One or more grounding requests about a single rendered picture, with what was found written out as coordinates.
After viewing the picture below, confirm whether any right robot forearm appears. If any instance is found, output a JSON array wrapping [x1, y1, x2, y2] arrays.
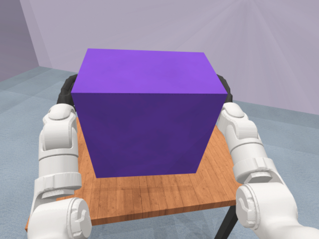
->
[[217, 102, 298, 219]]

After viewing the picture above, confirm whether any left robot hand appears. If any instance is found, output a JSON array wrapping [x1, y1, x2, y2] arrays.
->
[[57, 74, 78, 112]]

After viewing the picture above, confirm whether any robot right upper arm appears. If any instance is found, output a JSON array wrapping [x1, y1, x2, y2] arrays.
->
[[236, 182, 319, 239]]

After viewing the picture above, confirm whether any right robot hand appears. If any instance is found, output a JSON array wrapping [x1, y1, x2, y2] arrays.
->
[[217, 74, 233, 103]]

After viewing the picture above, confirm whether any left robot forearm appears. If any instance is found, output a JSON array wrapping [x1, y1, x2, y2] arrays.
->
[[27, 104, 82, 239]]

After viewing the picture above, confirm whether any carton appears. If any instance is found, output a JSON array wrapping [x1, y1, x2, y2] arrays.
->
[[71, 48, 228, 178]]

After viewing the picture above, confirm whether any robot left upper arm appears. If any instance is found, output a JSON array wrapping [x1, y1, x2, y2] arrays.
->
[[28, 197, 92, 239]]

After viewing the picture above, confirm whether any table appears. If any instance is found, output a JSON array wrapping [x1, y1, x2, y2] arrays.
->
[[25, 117, 242, 239]]

